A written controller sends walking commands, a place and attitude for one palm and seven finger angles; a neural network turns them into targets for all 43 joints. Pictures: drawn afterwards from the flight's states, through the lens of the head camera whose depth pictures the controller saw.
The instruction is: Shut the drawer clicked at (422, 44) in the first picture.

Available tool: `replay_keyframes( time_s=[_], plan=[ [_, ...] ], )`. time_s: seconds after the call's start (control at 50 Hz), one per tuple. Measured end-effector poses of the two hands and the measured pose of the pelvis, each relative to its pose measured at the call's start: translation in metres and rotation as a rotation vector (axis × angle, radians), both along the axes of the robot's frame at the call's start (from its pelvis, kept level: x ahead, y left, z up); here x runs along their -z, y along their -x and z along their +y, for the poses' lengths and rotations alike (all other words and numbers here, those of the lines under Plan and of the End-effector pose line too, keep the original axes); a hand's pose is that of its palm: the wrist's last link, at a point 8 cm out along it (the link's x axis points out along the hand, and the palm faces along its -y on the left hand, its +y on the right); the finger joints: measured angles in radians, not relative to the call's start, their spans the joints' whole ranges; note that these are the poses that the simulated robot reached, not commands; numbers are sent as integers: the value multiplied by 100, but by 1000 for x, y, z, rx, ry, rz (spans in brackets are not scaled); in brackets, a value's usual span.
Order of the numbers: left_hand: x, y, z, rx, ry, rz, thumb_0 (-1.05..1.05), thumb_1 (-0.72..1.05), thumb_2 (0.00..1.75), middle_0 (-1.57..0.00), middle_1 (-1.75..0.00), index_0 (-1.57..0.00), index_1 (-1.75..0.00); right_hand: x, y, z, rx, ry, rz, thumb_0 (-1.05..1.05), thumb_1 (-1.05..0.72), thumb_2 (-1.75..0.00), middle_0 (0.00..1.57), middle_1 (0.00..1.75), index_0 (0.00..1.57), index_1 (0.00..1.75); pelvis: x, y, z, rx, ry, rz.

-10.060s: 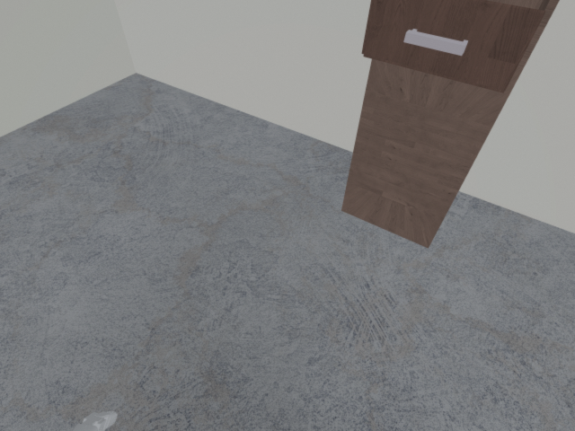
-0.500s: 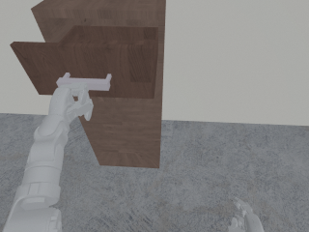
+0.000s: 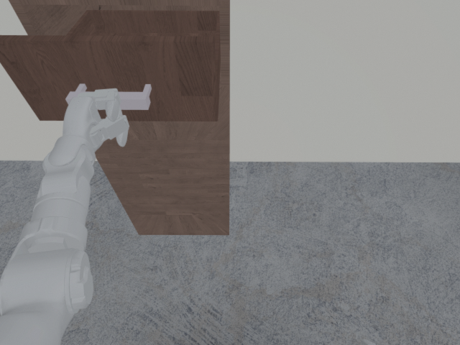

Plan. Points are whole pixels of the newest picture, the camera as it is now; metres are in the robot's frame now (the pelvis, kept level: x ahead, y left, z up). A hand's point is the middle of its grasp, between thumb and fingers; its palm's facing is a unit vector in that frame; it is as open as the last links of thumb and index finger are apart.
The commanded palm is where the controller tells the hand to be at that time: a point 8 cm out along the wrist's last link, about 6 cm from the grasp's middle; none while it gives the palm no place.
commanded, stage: push the drawer shut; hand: left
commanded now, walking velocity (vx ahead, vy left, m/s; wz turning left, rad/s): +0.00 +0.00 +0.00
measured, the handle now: (112, 94) +0.52 +0.23 +0.16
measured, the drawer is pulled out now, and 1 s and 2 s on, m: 0.14 0.04 0.00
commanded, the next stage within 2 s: pull the fist back off the drawer in 1.52 s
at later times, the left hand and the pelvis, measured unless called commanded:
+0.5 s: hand (128, 104) +0.49 +0.19 +0.16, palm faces +0.00 -1.00 -0.02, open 3.4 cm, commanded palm +0.48 +0.23 +0.16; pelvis +0.00 +0.01 +0.00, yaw -1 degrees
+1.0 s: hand (135, 85) +0.55 +0.19 +0.16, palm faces +0.00 -1.00 -0.01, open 3.3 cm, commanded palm +0.55 +0.23 +0.16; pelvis +0.01 +0.01 -0.01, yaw -1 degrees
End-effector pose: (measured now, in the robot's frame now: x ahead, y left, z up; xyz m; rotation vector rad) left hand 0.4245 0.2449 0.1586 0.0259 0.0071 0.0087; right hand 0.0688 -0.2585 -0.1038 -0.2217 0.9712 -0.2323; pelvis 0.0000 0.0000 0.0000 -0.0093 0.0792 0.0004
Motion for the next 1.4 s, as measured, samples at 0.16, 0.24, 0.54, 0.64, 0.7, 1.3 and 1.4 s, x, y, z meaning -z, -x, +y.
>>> replay_keyframes(
  time_s=[0.16,0.24,0.54,0.64,0.7,1.3,1.4],
  plan=[
    [0,-18,-1,8,8,-5,1,90,96,-140,-160,-140,-160,1,15,1,24,3,33,1,-91,-89,20,30,20,30,1,-1,2,10,2,22],
    [-1,-25,-2,9,8,-10,2,90,96,-140,-160,-140,-160,2,21,2,30,2,53,1,-91,-89,20,30,20,30,2,-2,4,12,3,35],
    [-3,-51,-1,13,11,-7,4,89,95,-140,-160,-140,-160,5,45,7,60,8,139,1,-91,-89,20,30,20,30,5,-5,10,16,11,76],
    [-3,-60,-1,10,12,-4,5,89,96,-140,-160,-140,-160,5,54,8,67,11,171,1,-91,-89,20,30,20,30,6,-5,12,15,13,92],
    [-3,-66,0,10,13,1,4,88,96,-140,-160,-140,-160,5,60,9,74,13,190,0,-91,-89,20,30,20,30,6,-5,12,15,14,101],
    [-4,-145,1,22,18,40,2,86,98,-140,-160,-140,-160,-9,147,18,189,33,508,0,-91,-89,20,30,20,30,14,-17,15,23,34,248],
    [-3,-147,8,17,16,62,0,76,98,-140,-160,-140,-160,-9,150,22,190,25,532,0,-91,-89,20,30,20,30,15,-18,15,17,41,257]
  ],
)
